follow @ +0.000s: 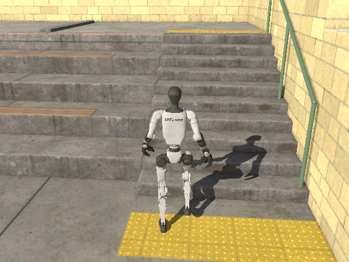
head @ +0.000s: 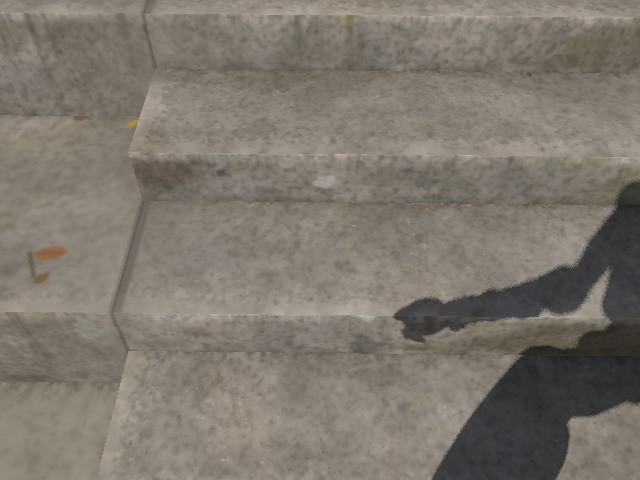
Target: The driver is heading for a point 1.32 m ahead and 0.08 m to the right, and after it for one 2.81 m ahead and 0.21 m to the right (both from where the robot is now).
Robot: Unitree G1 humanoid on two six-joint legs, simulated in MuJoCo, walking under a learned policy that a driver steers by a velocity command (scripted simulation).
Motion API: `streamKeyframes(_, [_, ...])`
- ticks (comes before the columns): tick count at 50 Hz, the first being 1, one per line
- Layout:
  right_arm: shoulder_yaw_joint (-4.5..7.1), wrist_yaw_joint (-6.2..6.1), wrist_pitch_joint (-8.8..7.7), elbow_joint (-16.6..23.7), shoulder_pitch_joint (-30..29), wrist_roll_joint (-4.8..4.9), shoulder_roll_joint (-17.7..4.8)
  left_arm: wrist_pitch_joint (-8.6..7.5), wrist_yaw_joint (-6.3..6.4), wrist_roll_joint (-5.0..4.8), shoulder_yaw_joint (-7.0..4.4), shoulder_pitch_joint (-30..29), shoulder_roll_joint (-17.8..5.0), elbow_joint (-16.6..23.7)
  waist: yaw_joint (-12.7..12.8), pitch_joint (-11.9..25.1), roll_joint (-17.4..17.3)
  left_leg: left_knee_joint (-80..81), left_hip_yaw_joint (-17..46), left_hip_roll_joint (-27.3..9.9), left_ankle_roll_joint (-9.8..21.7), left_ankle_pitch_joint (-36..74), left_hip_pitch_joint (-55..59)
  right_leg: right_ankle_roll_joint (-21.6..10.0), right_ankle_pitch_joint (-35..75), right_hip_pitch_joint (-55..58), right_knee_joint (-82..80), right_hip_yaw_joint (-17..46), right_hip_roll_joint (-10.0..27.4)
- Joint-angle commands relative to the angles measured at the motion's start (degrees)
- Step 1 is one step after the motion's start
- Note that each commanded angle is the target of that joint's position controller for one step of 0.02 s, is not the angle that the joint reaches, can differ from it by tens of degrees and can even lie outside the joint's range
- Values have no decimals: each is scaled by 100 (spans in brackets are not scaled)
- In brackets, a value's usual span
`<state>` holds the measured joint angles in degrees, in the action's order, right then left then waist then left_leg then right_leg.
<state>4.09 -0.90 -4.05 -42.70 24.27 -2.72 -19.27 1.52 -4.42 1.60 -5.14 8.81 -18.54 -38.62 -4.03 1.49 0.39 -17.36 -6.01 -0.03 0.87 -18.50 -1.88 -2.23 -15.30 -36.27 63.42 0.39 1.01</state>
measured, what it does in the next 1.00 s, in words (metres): climbs: right foot, then left foot 0.14 m higher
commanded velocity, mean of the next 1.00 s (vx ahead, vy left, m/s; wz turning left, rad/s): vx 0.94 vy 0.00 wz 0.00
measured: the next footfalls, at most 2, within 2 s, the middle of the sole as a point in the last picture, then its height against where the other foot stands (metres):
right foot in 0.22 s outside the picture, level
left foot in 0.62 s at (414, 412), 0.14 m higher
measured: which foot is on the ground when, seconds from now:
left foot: down 0.00-0.18, up 0.20-0.60, down 0.62-0.96, up 0.98-1.00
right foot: up 0.00-0.20, down 0.22-0.62, up 0.64-0.92, down 0.94-1.00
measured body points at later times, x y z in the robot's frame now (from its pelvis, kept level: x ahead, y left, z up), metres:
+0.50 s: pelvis +0.33 -0.15 -0.01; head +0.35 -0.17 +0.44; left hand +0.39 +0.11 -0.14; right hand +0.48 -0.39 -0.08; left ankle +0.47 -0.09 -0.46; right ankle +0.21 -0.14 -0.74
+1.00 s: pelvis +0.77 -0.28 +0.19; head +0.79 -0.28 +0.64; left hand +1.03 -0.12 +0.16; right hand +0.79 -0.55 +0.06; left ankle +0.59 -0.18 -0.45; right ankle +0.84 -0.41 -0.46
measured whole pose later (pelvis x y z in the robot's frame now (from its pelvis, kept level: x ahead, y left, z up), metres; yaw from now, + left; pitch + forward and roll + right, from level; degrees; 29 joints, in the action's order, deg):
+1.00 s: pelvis +0.77 -0.28 +0.19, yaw +2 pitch +5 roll -3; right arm 5.2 0.9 -6.9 -49.6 24.5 0.0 -14.4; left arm -5.0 1.8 2.1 4.9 -0.1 -4.7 -27.5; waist -0.5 2.1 -3.4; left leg -63.4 11.3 8.0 8.4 -2.2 -17.6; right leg -3.6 -28.9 -42.7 63.5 -4.5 0.9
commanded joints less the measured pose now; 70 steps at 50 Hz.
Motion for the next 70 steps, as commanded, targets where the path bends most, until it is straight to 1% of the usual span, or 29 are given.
streamKeyframes(1, [58, 36, -217, 226, -188, 25, -448, -54, -138, 22, 84, -974, -173, 696, -19, -696, -521, 1121, 791, -1510, 539, 370, 651, 42, 459, -1672, 150, 86, 426])
streamKeyframes(7, [58, 31, -186, -77, -162, 43, -825, -40, -60, 48, 246, -1053, -157, 871, 351, -288, -862, -66, -837, -1333, 220, 6020, 185, -492, -27, 860, -1496, -1160, -224])
streamKeyframes(10, [135, 73, 27, 196, -722, 124, -1160, -114, 206, 44, -148, 1875, -853, 92, 1890, 1085, -678, -4142, -726, -1346, 172, 6646, -1106, -1025, -207, 4324, -2582, -784, -760])
streamKeyframes(11, [-85, 194, 2, 247, -807, -72, -235, -123, 328, -48, -249, 1737, -1257, -167, 1433, 446, 520, -6098, -520, -495, 50, 11, -3267, -918, -133, 5052, -2982, 369, -98])
streamKeyframes(12, [-216, 224, -169, 982, -970, 14, 110, -50, 343, 43, -369, 1432, -2063, 105, 962, 1121, 1522, -7833, 311, 175, -187, -773, -5165, -1827, -902, 5791, -4324, 4054, 1188])
streamKeyframes(13, [-159, 195, -281, 1175, -1498, -93, -367, -22, 374, 0, -393, 1453, -1770, 256, 1267, 1224, 504, -8108, 1061, -154, -122, 49, -5563, -1987, -1853, 5675, -5106, 4697, 1446])
streamKeyframes(18, [-476, 163, 50, 969, -994, -130, 399, -477, 464, 17, 161, 1060, -459, -205, 60, -154, -143, -9009, 617, -625, -66, 153, -5343, -1301, 654, 2216, -4769, 2131, 742])
streamKeyframes(23, [-865, -136, 240, 1968, -3254, 191, 1339, -742, 256, 81, 383, 1979, -8, -1259, 228, -1083, 88, -10060, 207, -228, 544, -779, -7475, -309, 1057, 1622, -5379, 883, 613])
streamKeyframes(26, [-788, -20, 318, 1560, -2259, 250, 764, -744, 528, -174, 520, 1542, 72, -1187, -199, -293, 105, -7468, -727, 86, 605, -309, -4017, -183, 6184, 1222, -6093, -634, 235])
streamKeyframes(30, [-374, -68, 503, 518, 300, 301, -96, -946, 731, -430, 46, 523, -1317, -735, -1452, 1556, 800, -5069, -618, 733, 807, -324, -1487, -22, 12574, 3369, -2445, -531, 1266])
streamKeyframes(31, [-169, 25, 352, 294, 897, 360, -540, -837, 731, -346, -51, 47, -1277, -449, -1818, 1489, 372, -3216, -114, 869, 1316, -392, -1249, 12, 11137, 3406, 409, -743, 749])
streamKeyframes(32, [-68, 140, 219, -264, 1005, 390, -567, -851, 595, -198, 148, -807, -329, -132, -1608, 712, -1008, -1449, 1217, 635, 1594, 1009, -327, 57, 3010, 1239, 3350, -503, -418])
streamKeyframes(33, [-79, 71, 264, -158, -267, 210, -333, -940, 412, 296, 428, 416, 578, 687, 226, 1029, -2298, -967, 4835, -431, 2159, 3180, 214, 369, 699, -847, 5331, 490, -1045])
streamKeyframes(34, [-150, -5, 292, -7, -591, 159, 142, -974, 288, 377, 546, 444, 672, 890, 376, 999, -884, -11, 6074, -903, 2474, 175, 145, 71, 488, -1901, 6401, 788, -842])
streamKeyframes(36, [-164, 2, 195, -493, -199, 71, 367, -914, 293, 461, 726, -405, 1086, 1227, 555, -477, 703, 56, 5036, -820, 2082, -1011, -983, -308, -31, -3215, 7291, 749, -466])
streamKeyframes(41, [-273, 129, -278, -977, 164, 66, 338, -526, 603, 200, 1017, -1973, 1291, 2091, 562, -1425, 171, 769, 2697, -60, 1421, 843, -3009, -172, -1578, -3573, 5972, -443, 57])
streamKeyframes(44, [-115, -132, -188, -601, -88, 546, -72, -638, 561, -53, 1047, -1516, 1023, 2135, 736, 15, 447, 1551, 1836, 382, 1479, 5166, -4532, -29, -617, 2182, 1077, -1157, -253])
streamKeyframes(47, [519, 51, -460, -82, -1066, 381, -1486, -518, 703, -88, 360, 1665, -31, 1280, 2527, 2709, -790, -2799, 2292, -417, 1243, 10342, -1411, -222, -1210, 3704, -714, -281, -428])
streamKeyframes(48, [448, 231, -683, 287, -1828, 303, -711, -685, 693, 15, 85, 2239, -707, 851, 2550, 2779, 690, -5390, 1998, 525, 806, 6768, -2001, -459, -1074, 4430, -2077, 977, 336])
streamKeyframes(49, [161, 329, -703, 743, -1527, 304, 589, -658, 777, 49, -35, 1569, -1025, 540, 1518, 2594, 2900, -7818, 1734, 1251, 448, 1298, -3974, -903, 284, 4651, -4282, 4572, 1900])
streamKeyframes(51, [-5, 277, -441, 952, -1349, -66, 947, -671, 636, 55, 274, 291, 560, 385, 527, 1238, 407, -9687, 1367, 314, 716, 1620, -5266, -1095, -2975, 3415, -4195, 4338, 1932])
streamKeyframes(54, [-396, 216, -24, 1318, -2195, -12, 1654, -887, 458, 192, 340, 1324, 1121, -1200, 387, -435, -211, -11730, 1284, 156, 1087, 195, -7246, -421, -1072, 2704, -4257, 1366, 1500])
streamKeyframes(60, [-571, -112, 371, 2160, -3808, 254, 1383, -1015, 337, -35, 407, 1320, 828, -1977, -256, -1163, -236, -8610, 206, 341, 1072, -735, -6290, 316, 2805, 1186, -5999, -1692, 722])
streamKeyframes(65, [-51, 113, 467, 996, 8, 240, -216, -1158, 691, -517, -262, 301, -1736, -485, -1707, 2470, 656, -5177, -446, 1024, 811, 307, -441, -307, 11965, 2760, -1879, -1357, 1238])
streamKeyframes(66, [130, 156, 376, 1084, 117, 213, -534, -1129, 441, -411, -292, 128, -1322, -261, -1582, 2325, 514, -2860, 545, 903, 1212, 387, -128, -203, 8847, 2643, 651, -1016, 915])
streamKeyframes(67, [254, 194, 262, 1043, -1275, 501, -417, -1031, 161, -49, 0, 124, 37, -138, -692, 1106, -371, -1797, 1918, 812, 1684, 520, -473, -120, 886, 709, 2928, -546, -42])
streamKeyframes(68, [311, 264, 316, 1164, -1622, 264, -921, -1035, 138, 242, 168, 634, 496, 720, 136, 1806, -1091, -2033, 4093, -301, 2426, 4661, 810, 129, -59, -1240, 5725, 86, -481])
streamKeyframes(69, [397, 80, 417, 985, -1204, 124, -1084, -1105, 228, 358, 369, 208, 706, 1208, 133, 2681, -663, -589, 5703, -823, 2722, 1214, 1417, 31, -106, -2284, 6958, 565, -579])
streamKeyframes(70, [328, 21, 317, 715, -1116, 178, -735, -1088, 385, 325, 461, -238, 735, 1319, 33, 1569, -30, 276, 6196, -941, 2496, 91, 497, 177, 195, -2860, 7461, 461, -355])
Keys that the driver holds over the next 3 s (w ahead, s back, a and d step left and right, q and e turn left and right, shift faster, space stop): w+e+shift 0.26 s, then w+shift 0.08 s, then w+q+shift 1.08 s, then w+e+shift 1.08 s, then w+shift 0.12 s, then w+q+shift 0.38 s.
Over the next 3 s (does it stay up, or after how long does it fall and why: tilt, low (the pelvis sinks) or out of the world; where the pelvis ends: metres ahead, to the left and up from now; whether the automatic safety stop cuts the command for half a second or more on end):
stays up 2.46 -0.26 0.98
